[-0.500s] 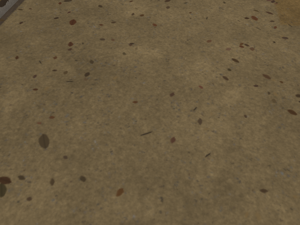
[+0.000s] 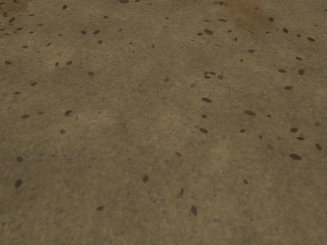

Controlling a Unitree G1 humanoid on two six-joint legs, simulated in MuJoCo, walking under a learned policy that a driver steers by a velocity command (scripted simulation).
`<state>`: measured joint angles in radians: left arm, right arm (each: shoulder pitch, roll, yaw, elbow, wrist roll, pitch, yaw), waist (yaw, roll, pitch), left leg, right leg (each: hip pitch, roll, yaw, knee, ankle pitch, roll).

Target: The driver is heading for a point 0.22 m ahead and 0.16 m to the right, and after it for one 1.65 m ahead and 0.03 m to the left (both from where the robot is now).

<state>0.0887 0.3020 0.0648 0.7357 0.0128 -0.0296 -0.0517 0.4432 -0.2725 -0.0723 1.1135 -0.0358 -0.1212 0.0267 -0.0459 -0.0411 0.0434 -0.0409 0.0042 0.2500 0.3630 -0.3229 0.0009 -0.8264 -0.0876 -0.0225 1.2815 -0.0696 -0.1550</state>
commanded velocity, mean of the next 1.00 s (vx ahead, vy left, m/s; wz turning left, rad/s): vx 0.27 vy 0.00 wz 0.07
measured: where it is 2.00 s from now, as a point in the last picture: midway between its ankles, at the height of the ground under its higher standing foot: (157, 244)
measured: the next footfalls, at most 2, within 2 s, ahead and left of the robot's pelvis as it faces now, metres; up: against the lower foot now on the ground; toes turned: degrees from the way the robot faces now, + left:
right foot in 0.18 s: +0.42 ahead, -0.04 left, +0.00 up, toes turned -12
left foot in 0.78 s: +0.50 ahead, +0.11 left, +0.00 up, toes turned +1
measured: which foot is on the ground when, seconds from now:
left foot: down 0.00-0.18, up 0.20-0.76, down 0.78-1.00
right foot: up 0.00-0.16, down 0.18-0.80, up 0.82-1.00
